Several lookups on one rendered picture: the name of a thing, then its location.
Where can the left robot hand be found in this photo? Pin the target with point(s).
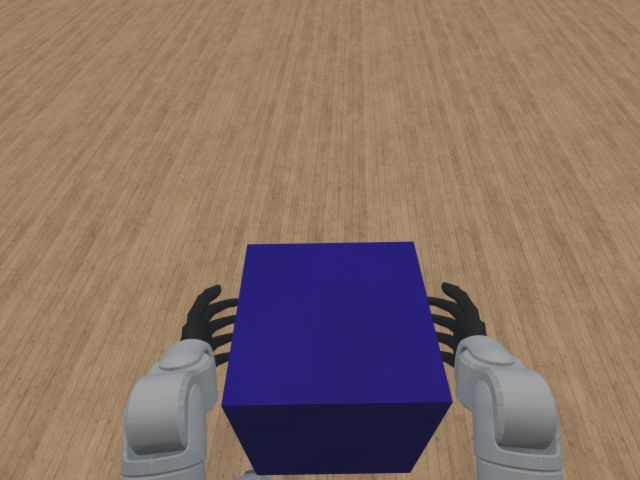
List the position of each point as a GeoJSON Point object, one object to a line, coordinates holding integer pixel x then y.
{"type": "Point", "coordinates": [199, 327]}

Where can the right robot hand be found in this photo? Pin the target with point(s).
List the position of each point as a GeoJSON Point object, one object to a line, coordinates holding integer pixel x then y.
{"type": "Point", "coordinates": [466, 323]}

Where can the carton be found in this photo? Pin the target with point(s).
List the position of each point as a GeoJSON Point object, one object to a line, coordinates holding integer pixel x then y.
{"type": "Point", "coordinates": [334, 366]}

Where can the right robot forearm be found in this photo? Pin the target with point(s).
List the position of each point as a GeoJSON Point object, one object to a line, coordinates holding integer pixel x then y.
{"type": "Point", "coordinates": [516, 431]}

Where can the left robot forearm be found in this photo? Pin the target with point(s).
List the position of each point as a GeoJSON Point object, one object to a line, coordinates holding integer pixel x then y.
{"type": "Point", "coordinates": [164, 423]}

